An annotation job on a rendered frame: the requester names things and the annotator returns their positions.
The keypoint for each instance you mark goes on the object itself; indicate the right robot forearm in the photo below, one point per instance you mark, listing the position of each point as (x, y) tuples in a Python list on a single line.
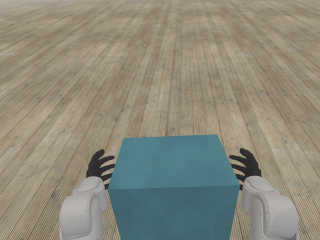
[(272, 216)]

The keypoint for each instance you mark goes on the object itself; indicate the right robot hand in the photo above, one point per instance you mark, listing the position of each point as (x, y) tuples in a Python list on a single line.
[(251, 169)]

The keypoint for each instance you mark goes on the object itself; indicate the carton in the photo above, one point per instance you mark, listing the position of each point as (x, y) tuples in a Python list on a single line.
[(173, 188)]

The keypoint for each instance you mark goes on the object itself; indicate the left robot hand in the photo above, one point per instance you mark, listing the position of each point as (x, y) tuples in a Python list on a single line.
[(94, 169)]

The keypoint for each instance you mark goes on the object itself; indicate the left robot forearm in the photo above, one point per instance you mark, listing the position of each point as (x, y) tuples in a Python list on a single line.
[(80, 216)]

